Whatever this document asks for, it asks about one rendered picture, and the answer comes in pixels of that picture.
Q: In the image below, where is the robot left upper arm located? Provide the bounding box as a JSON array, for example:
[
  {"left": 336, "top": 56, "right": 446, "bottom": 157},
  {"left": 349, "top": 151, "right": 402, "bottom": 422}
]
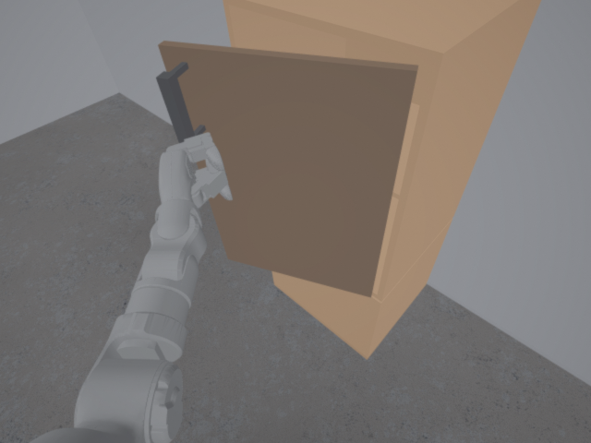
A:
[{"left": 30, "top": 358, "right": 183, "bottom": 443}]

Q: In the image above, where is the left robot hand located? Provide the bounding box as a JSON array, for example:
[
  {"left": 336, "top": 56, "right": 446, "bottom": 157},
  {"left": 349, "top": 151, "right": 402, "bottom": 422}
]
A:
[{"left": 159, "top": 132, "right": 233, "bottom": 210}]

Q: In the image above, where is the handle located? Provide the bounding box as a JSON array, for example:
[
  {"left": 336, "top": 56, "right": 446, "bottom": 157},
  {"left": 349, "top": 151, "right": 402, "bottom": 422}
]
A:
[{"left": 156, "top": 62, "right": 206, "bottom": 143}]

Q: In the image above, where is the robot left forearm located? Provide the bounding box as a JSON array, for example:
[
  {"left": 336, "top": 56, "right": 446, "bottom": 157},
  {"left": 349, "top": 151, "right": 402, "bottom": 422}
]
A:
[{"left": 74, "top": 199, "right": 207, "bottom": 428}]

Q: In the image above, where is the cupboard door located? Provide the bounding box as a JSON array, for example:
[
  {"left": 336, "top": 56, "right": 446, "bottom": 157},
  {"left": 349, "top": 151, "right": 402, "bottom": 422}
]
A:
[{"left": 158, "top": 41, "right": 418, "bottom": 297}]

